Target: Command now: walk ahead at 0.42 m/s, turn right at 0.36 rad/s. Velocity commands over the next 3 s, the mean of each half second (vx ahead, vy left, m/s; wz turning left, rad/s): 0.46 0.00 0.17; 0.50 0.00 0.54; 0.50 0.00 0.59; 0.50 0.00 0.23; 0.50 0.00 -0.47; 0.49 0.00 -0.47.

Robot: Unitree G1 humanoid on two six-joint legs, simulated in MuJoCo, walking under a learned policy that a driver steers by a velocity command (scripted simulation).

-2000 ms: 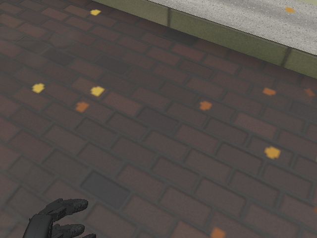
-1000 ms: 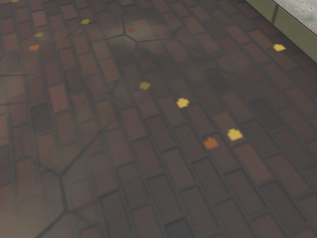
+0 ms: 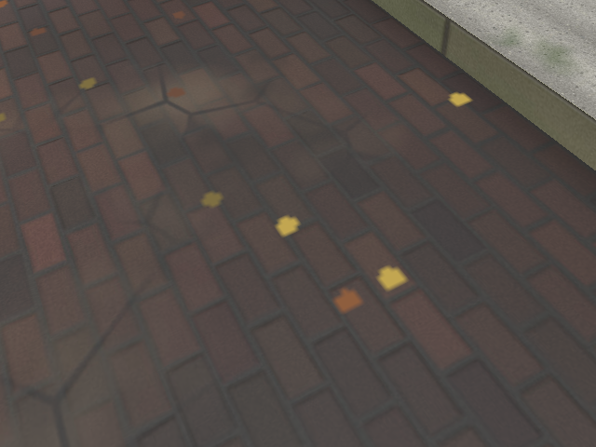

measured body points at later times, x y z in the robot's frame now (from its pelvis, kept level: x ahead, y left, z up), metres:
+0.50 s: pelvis +0.28 +0.01 -0.01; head +0.33 +0.00 +0.44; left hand +0.29 +0.30 -0.13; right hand +0.51 -0.22 -0.11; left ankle +0.37 +0.08 -0.73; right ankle +0.09 -0.11 -0.63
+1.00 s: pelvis +0.59 -0.01 +0.00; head +0.61 -0.01 +0.45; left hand +0.61 +0.29 -0.08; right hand +0.80 -0.22 -0.11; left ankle +0.46 +0.08 -0.63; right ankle +0.68 -0.09 -0.73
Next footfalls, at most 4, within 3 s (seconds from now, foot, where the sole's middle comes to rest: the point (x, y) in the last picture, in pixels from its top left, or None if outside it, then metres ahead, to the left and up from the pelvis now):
0.42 left None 0.41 0.09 -0.77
0.86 right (366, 349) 0.72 -0.08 -0.77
1.40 left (219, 316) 0.82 0.29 -0.77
1.88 right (204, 215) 1.17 0.37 -0.77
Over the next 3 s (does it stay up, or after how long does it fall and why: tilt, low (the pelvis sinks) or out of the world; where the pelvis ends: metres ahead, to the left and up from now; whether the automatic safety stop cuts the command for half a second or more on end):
stays up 1.46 0.63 0.00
